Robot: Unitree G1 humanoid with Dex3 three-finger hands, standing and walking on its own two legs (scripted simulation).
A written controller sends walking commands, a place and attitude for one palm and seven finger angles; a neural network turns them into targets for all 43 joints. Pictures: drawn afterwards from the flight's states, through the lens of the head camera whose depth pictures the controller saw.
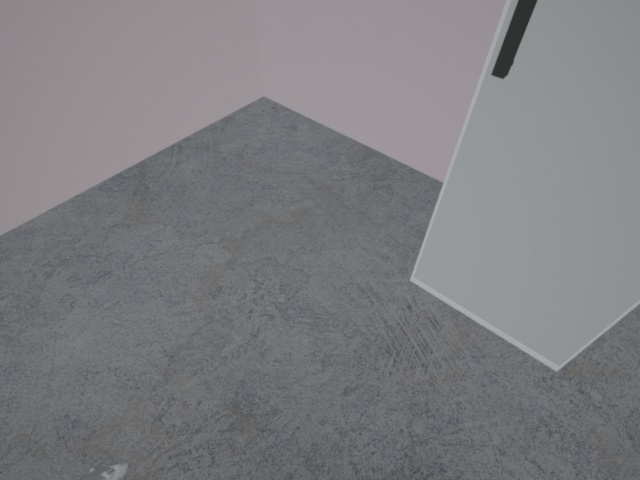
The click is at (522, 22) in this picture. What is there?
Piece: fridge door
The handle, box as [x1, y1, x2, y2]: [491, 0, 536, 78]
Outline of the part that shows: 536,0 518,0 491,74 502,78 507,74 512,64 514,55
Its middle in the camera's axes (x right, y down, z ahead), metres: +0.38 -0.45 +0.67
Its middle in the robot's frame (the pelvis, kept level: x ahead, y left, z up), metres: +0.85 -0.32 +0.28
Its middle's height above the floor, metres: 1.05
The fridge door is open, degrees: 0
